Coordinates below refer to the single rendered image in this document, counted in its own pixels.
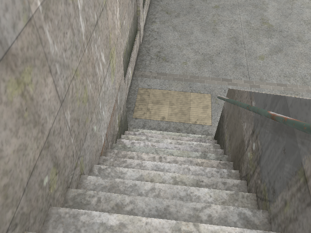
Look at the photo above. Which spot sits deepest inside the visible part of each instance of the stairs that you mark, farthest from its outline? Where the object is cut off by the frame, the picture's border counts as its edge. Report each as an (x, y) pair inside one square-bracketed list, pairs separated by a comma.
[(160, 182)]

